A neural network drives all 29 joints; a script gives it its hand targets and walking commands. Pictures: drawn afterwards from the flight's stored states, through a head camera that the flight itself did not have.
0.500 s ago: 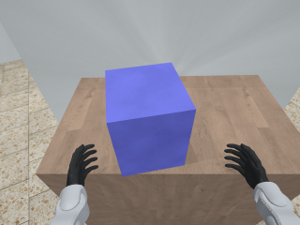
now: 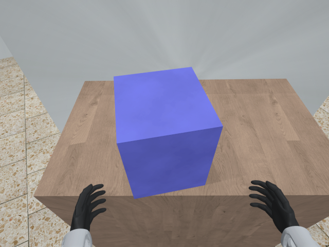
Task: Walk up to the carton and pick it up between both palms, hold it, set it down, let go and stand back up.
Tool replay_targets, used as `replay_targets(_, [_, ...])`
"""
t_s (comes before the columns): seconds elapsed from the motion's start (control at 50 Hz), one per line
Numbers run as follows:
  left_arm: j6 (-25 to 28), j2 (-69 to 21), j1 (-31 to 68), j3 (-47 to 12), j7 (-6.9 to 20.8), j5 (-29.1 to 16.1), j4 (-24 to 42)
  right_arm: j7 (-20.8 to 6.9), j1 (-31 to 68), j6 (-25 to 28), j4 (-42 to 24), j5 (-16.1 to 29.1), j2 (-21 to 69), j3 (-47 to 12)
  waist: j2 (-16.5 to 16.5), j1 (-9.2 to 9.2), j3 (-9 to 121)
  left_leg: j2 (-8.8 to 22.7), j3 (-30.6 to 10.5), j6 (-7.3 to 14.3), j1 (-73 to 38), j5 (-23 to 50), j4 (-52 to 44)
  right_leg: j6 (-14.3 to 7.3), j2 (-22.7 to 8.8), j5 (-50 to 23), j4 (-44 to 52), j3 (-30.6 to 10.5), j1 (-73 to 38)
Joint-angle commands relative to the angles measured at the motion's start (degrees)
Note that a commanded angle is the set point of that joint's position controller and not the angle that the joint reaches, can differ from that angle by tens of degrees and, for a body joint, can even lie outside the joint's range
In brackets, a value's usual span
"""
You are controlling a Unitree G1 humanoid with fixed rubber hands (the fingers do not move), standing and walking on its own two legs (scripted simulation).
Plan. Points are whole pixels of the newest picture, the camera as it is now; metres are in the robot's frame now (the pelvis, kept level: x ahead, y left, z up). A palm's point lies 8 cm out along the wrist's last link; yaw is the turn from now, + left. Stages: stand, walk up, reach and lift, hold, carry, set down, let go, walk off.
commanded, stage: set down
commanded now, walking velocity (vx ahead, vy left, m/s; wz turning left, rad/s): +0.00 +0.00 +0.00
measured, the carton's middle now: (162, 134) +0.41 +0.02 +0.06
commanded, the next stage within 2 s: let go in 0.86 s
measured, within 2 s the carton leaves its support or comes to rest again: neither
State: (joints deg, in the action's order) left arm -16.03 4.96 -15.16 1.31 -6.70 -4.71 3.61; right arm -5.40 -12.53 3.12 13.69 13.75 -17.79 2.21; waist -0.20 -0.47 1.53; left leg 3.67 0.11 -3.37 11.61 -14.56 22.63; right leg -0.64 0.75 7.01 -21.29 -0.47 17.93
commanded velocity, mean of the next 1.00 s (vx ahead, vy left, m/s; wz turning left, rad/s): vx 0.00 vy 0.00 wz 0.00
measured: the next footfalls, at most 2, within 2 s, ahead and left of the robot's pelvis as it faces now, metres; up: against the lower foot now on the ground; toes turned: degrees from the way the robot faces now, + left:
none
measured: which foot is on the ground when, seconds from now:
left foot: down 0.00-1.00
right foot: down 0.00-1.00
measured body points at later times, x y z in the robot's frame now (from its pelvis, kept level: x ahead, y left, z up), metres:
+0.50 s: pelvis +0.00 +0.00 +0.00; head +0.03 +0.01 +0.45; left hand +0.19 +0.21 -0.05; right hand +0.22 -0.24 +0.00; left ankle -0.04 +0.15 -0.74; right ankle +0.04 -0.12 -0.74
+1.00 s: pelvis +0.00 +0.01 +0.00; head +0.01 +0.02 +0.45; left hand +0.18 +0.22 -0.08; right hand +0.22 -0.23 -0.01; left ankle -0.04 +0.15 -0.74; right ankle +0.04 -0.12 -0.74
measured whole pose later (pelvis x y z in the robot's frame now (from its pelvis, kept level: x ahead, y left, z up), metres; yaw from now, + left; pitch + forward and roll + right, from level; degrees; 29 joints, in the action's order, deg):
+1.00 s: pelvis +0.00 +0.01 +0.00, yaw +0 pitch -2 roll -1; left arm -11.8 8.5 -12.6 2.9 0.8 2.2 -22.1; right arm 0.6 -9.3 8.5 20.1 0.5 -11.7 3.0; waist 1.0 1.0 -2.6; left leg 3.4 0.2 -3.1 5.6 -15.4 22.6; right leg -0.6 0.5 7.9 -21.3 -0.5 11.9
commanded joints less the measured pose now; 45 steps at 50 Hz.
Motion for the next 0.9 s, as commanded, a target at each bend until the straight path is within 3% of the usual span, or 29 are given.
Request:
replay_targets(0.0, [4.12, 5.44, 2.17, 3.10, 1.03, 3.74, -2.89, 0.78, 1.22, 1.47, -2.31, -1.80, -5.99, 1.55, 5.81, 0.25, 1.32, -5.25, 3.95, 2.43, -0.77, 6.97, -7.84, -0.33, -1.20, -2.39, 5.28, -1.90, -20.92])
replay_targets(0.02, [3.48, 4.51, 0.20, 2.68, 1.83, 4.10, -6.25, 0.84, -0.28, 0.82, 0.11, -2.05, -5.67, 0.99, 5.73, 0.60, -0.69, -5.08, 3.80, 2.05, -1.83, 6.79, -8.20, -0.45, -0.91, -1.79, 5.98, -1.83, -19.87])
replay_targets(0.04, [5.39, 4.34, 2.29, 2.82, 0.49, 4.04, 2.08, 0.04, 2.02, 2.08, -5.50, -0.67, -7.91, 2.17, 3.67, -0.79, 1.80, -4.60, 3.25, 1.50, -3.01, 8.99, -7.98, -0.87, 0.34, -1.53, 5.18, -0.88, -19.23])
replay_targets(0.08, [4.50, 4.09, 0.84, 2.46, 1.62, 4.71, -6.12, 0.14, -0.11, 1.44, 1.35, -1.99, -4.19, 0.47, 4.00, 0.40, 0.14, -4.93, 3.27, 1.77, -2.62, 7.63, -7.36, -1.00, -0.54, -1.59, 5.79, -1.17, -18.37])
replay_targets(0.12, [4.44, 4.68, 1.11, 2.72, 2.67, 5.33, -8.00, 0.93, -0.10, 0.64, 2.80, -2.63, -3.15, -0.42, 3.72, -0.01, -1.04, -4.95, 3.75, 1.69, -2.00, 6.58, -7.57, -0.76, -1.05, -1.16, 5.79, -1.56, -19.35])
replay_targets(0.14, [5.58, 5.18, 1.64, 3.07, 2.24, 4.76, -4.46, 0.86, 0.29, 1.18, 0.99, -2.38, -3.63, -0.16, 2.97, -0.73, 0.28, -4.84, 3.70, 1.65, -2.08, 7.38, -7.54, -0.78, -0.45, -1.43, 5.32, -1.23, -19.43])
replay_targets(0.16, [5.59, 5.45, 1.59, 3.46, 2.66, 5.26, -6.61, 0.93, 0.09, 1.18, 2.62, -3.57, -3.05, -0.02, 4.53, -0.15, -1.08, -5.00, 3.69, 1.78, -1.54, 7.10, -7.23, -0.69, -0.40, -1.00, 5.36, -1.06, -19.08])
replay_targets(0.18, [6.54, 5.56, 1.49, 3.05, 2.21, 4.90, -3.80, 0.68, 0.27, 1.98, 0.46, -2.76, -3.40, 0.26, 2.32, -1.09, 1.51, -4.99, 3.41, 1.73, -1.66, 7.47, -6.95, -1.06, -0.39, -1.19, 4.92, -1.00, -19.04])
replay_targets(0.2, [6.09, 4.64, 1.01, 2.85, 3.01, 5.38, -11.15, 1.07, -0.45, 1.18, 5.01, -4.21, -2.87, -0.31, 3.97, -0.28, -1.80, -5.05, 3.52, 1.99, -0.99, 5.66, -7.19, -1.02, -0.71, 0.16, 5.91, -1.33, -18.17])
replay_targets(0.22, [5.25, 5.62, 2.09, 2.83, 3.71, 5.87, -12.78, 1.62, 0.19, 0.34, 6.93, -5.00, -2.02, -0.36, 3.81, 0.17, -3.13, -5.01, 3.65, 2.14, -0.64, 2.73, -7.73, -0.82, -0.82, 2.46, 5.89, -1.42, -18.58])
replay_targets(0.24, [6.01, 5.22, 2.71, 2.88, 3.26, 5.17, -10.93, 1.40, 1.18, 0.45, 5.58, -4.39, -2.43, -0.69, 3.07, -0.86, -2.04, -4.83, 4.05, 2.00, -0.27, 3.42, -8.09, -1.15, -0.52, 3.33, 5.94, -1.07, -18.56])
replay_targets(0.26, [6.18, 5.56, 3.82, 3.17, 3.01, 6.07, -9.89, 1.35, 0.94, 0.58, 6.26, -5.19, -1.92, 0.28, 1.48, -0.24, -2.29, -4.87, 3.72, 1.76, -0.81, 3.80, -7.91, -1.34, -0.61, 3.87, 5.48, -1.31, -18.64])
replay_targets(0.3, [6.10, 6.22, 3.52, 3.33, 3.93, 6.37, -14.01, 2.03, 0.42, 0.45, 9.30, -6.38, -1.43, -0.20, 2.00, -0.34, -3.78, -5.01, 4.24, 1.74, -0.86, 3.81, -7.50, -1.24, -1.05, 3.00, 5.82, -1.83, -18.26])
replay_targets(0.32, [7.11, 6.46, 4.73, 2.98, 3.31, 6.19, -9.44, 1.70, 0.58, 1.25, 8.23, -5.71, -2.25, 0.47, -0.31, -0.41, -0.89, -4.72, 3.82, 1.30, -2.40, 5.45, -7.28, -1.59, -0.17, 2.23, 5.14, -0.98, -18.55])
replay_targets(0.34, [5.61, 6.67, 2.55, 2.96, 4.75, 6.42, -16.84, 2.64, -0.22, 0.17, 12.52, -7.29, 0.26, -0.45, 1.17, 0.07, -5.07, -5.25, 4.44, 1.53, -0.30, 2.78, -7.25, -1.19, -1.38, 3.32, 5.96, -1.78, -18.29])
replay_targets(0.38, [6.85, 7.68, 3.96, 3.56, 4.68, 6.36, -16.82, 3.01, 0.17, 0.63, 12.92, -8.09, 0.71, -0.85, 0.97, -0.28, -4.13, -5.13, 4.57, 1.53, -0.33, 2.17, -7.37, -1.37, -1.06, 4.43, 5.44, -1.84, -18.46])
replay_targets(0.4, [7.80, 7.43, 6.12, 2.96, 3.24, 5.69, -9.75, 2.21, 2.79, 1.62, 9.05, -7.57, -1.93, 1.51, -1.05, -0.98, -0.59, -4.43, 3.97, 1.40, -1.81, 3.86, -7.47, -1.63, -0.18, 4.05, 4.81, -0.77, -18.50])
replay_targets(0.42, [7.20, 7.45, 4.95, 2.59, 4.09, 6.03, -15.55, 2.69, 1.36, 1.07, 13.55, -8.25, -0.82, 0.31, -0.58, 0.28, -2.59, -4.82, 4.07, 1.43, -1.47, 3.16, -7.39, -1.82, -0.20, 3.80, 5.13, -0.88, -18.36])
replay_targets(0.44, [8.13, 8.99, 4.95, 3.46, 3.87, 6.03, -14.62, 2.68, 0.96, 1.78, 11.42, -8.32, -0.30, 0.05, 1.16, -0.64, -0.93, -5.12, 4.25, 1.78, -1.18, 3.16, -6.76, -1.19, -1.08, 3.82, 5.42, -1.72, -19.93])
replay_targets(0.46, [7.24, 8.60, 4.99, 2.96, 4.96, 6.48, -20.68, 3.53, 0.37, 0.58, 16.33, -9.48, 0.22, -1.00, 1.91, 0.25, -4.58, -5.41, 4.49, 2.12, 0.03, 0.70, -7.38, -1.10, -1.69, 5.94, 6.06, -2.36, -19.66])
replay_targets(0.5, [6.59, 9.31, 4.43, 3.32, 5.68, 6.73, -21.09, 4.42, 0.97, 0.70, 16.19, -9.61, 0.05, -1.32, 0.59, -0.63, -5.80, -5.28, 4.90, 2.29, -0.27, 0.54, -7.83, -0.87, -1.77, 5.96, 5.88, -2.30, -19.71])
replay_targets(0.6, [5.73, 9.85, 8.80, 3.38, 6.04, 6.68, -19.86, 5.01, 2.56, -0.29, 18.17, -11.52, 2.21, -0.63, -1.80, 0.35, -6.50, -4.78, 5.31, 2.16, 0.40, -2.19, -9.36, -1.63, -0.94, 10.32, 5.74, -1.90, -20.53])
replay_targets(0.64, [4.89, 9.82, 6.58, 3.80, 6.81, 7.98, -25.00, 5.70, 1.20, -0.90, 21.49, -13.43, 3.14, -1.38, -1.56, 0.80, -9.41, -5.28, 5.67, 1.91, 1.15, -2.70, -9.63, -1.51, -0.76, 10.15, 6.15, -1.86, -21.72])
replay_targets(0.66, [4.54, 9.80, 6.13, 3.44, 7.21, 8.41, -26.17, 6.01, 1.07, -1.19, 23.22, -13.55, 2.95, -1.12, -3.38, 0.77, -10.06, -4.81, 5.51, 1.66, 0.82, -1.56, -10.07, -1.71, -0.27, 9.00, 5.83, -1.17, -21.81])
replay_targets(0.7, [4.67, 9.64, 6.95, 3.39, 7.10, 8.08, -25.77, 5.84, 1.73, -1.07, 22.95, -13.80, 3.42, -1.18, -2.08, 0.47, -9.44, -4.84, 5.27, 1.74, 1.25, -1.97, -10.34, -1.54, -0.27, 9.66, 5.77, -0.86, -23.32])
replay_targets(0.72, [5.28, 9.68, 7.95, 3.41, 6.83, 8.21, -23.17, 5.55, 3.00, -0.71, 20.62, -13.91, 2.18, -0.56, -3.60, 0.10, -8.99, -4.62, 5.23, 1.48, 2.37, -2.47, -10.40, -1.71, 0.39, 10.51, 4.86, -0.55, -23.03])
replay_targets(0.74, [4.82, 9.17, 6.72, 3.38, 7.11, 8.68, -27.45, 5.58, 2.22, -1.04, 22.96, -14.23, 3.15, -1.25, -3.06, 0.13, -10.67, -4.70, 5.78, 1.52, 2.46, -2.76, -11.07, -1.68, 0.31, 10.85, 5.44, -0.55, -22.88])
replay_targets(0.82, [4.47, 8.83, 6.62, 2.98, 7.42, 9.69, -27.49, 5.70, 1.84, -1.49, 23.82, -14.63, 2.80, -0.73, -5.16, 0.74, -13.82, -4.26, 5.27, 1.16, 1.98, -2.49, -11.34, -1.30, 0.37, 10.16, 5.50, -0.51, -23.14])
replay_targets(0.88, [5.04, 9.30, 6.07, 3.82, 7.43, 9.51, -27.21, 5.77, 1.37, -1.30, 23.93, -15.65, 3.03, -0.65, -3.78, 0.59, -11.93, -4.55, 5.82, 1.37, 3.12, -2.74, -11.91, -1.20, 0.55, 10.24, 4.84, -0.60, -25.21])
